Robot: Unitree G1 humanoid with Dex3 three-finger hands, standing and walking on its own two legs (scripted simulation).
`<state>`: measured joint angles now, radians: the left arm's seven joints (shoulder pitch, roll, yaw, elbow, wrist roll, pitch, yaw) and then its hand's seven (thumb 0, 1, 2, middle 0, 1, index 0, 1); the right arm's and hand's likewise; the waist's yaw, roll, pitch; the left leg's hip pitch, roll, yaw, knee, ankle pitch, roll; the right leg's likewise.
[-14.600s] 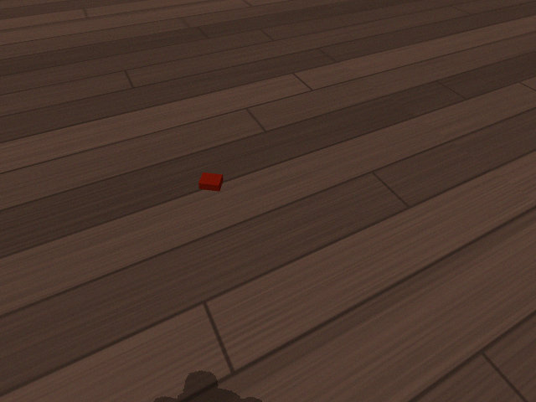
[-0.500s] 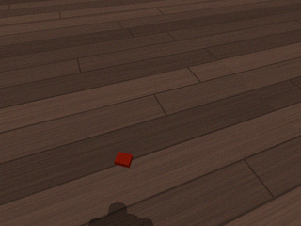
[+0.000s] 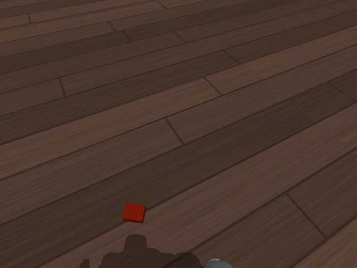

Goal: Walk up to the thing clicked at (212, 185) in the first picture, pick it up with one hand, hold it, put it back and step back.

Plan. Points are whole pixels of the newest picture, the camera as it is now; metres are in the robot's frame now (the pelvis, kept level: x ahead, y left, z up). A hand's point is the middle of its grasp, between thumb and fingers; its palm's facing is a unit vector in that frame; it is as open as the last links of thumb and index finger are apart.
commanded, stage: walk up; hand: left
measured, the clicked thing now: (134, 213) +0.49 +0.22 -0.74
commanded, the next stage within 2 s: none
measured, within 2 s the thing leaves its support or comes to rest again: neither
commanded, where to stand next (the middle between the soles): +0.12 -0.02 m, yaw +2 degrees
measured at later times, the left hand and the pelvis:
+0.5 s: hand (78, 253) +0.20 +0.25 -0.17, palm faces +0.02 -0.94 -0.34, open 7.3 cm; pelvis +0.10 -0.01 -0.01, yaw +2 degrees
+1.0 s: hand out of the picture +0.14 +0.25 -0.15, palm faces +0.03 -0.91 -0.41, open 7.4 cm; pelvis +0.06 -0.03 -0.01, yaw +2 degrees
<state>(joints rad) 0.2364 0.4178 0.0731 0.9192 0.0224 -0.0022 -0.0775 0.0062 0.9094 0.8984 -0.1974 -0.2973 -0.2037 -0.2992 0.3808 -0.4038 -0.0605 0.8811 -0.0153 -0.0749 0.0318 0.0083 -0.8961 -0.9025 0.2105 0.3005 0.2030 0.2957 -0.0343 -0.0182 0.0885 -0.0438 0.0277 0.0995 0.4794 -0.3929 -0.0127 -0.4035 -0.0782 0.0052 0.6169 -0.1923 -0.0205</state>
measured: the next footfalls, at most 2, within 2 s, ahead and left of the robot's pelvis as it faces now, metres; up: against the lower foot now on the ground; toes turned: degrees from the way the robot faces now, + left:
right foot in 0.02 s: +0.14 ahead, -0.14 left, +0.00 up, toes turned -2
left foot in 0.38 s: +0.21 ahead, +0.11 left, +0.00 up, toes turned +2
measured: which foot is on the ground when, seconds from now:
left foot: down 0.00-0.06, up 0.08-0.36, down 0.38-0.70, up 0.72-0.88, down 0.90-1.00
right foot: up 0.00-0.00, down 0.02-0.40, up 0.42-0.66, down 0.68-1.00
